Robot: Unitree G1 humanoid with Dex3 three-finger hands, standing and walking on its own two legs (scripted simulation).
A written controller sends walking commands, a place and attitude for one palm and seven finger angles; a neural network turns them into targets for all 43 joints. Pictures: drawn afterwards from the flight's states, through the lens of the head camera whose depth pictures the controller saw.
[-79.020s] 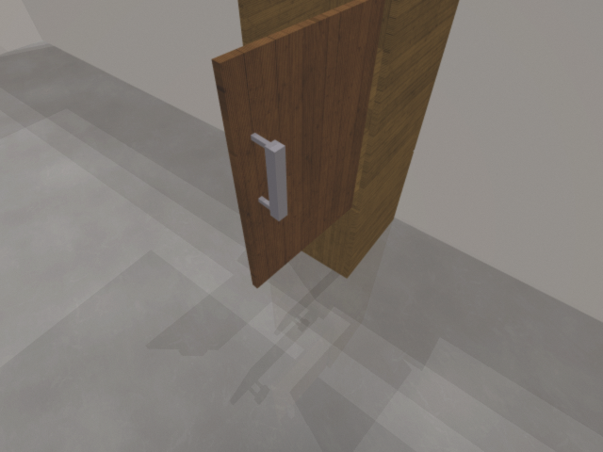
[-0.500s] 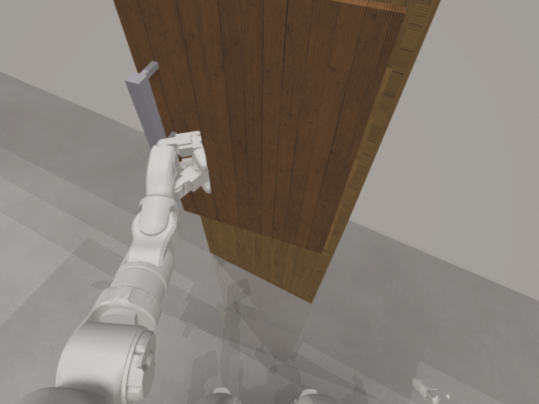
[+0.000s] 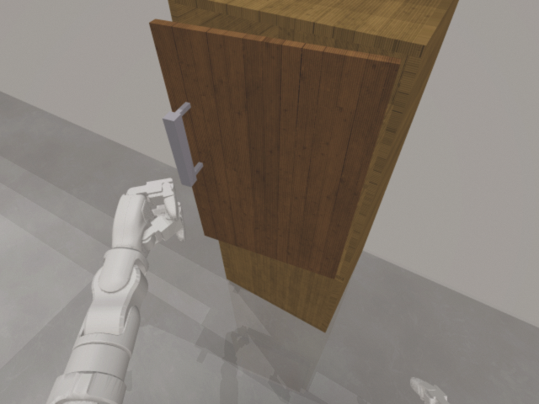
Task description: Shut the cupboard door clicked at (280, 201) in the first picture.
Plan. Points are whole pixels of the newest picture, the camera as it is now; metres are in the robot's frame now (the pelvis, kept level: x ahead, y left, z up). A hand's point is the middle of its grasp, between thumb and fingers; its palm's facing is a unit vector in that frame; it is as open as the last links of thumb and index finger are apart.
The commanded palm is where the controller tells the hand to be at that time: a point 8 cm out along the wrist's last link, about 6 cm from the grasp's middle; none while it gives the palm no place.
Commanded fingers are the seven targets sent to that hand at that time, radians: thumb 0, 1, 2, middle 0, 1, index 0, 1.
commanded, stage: draw the hand back to the body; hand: left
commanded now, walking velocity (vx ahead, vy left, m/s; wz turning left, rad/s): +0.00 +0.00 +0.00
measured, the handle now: (187, 145) +0.58 +0.19 +0.05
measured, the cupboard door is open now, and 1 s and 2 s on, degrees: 8 8 8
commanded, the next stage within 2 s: step back with the hand held close in 1.16 s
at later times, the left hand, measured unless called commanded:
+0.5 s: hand (76, 259) +0.25 +0.23 +0.16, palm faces +0.32 -0.90 -0.29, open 4.0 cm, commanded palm +0.20 +0.28 +0.17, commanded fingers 0.00 0.90 0.90 -0.56 -0.69 -0.56 -0.69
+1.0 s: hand out of the picture +0.19 +0.28 +0.18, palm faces +0.49 -0.78 -0.39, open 7.2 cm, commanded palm +0.14 +0.31 +0.20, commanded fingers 0.00 0.90 0.90 -0.20 -0.30 -0.20 -0.30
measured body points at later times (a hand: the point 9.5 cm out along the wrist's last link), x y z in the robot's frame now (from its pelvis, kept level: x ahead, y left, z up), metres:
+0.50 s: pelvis +0.01 +0.01 +0.03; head -0.01 -0.01 +0.48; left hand +0.23 +0.28 +0.17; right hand +0.22 -0.19 -0.05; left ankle +0.01 +0.08 -0.71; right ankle +0.00 -0.09 -0.71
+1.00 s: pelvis +0.02 +0.01 +0.03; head +0.00 -0.02 +0.48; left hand +0.16 +0.32 +0.20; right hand +0.22 -0.21 -0.05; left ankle +0.01 +0.08 -0.71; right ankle +0.00 -0.09 -0.71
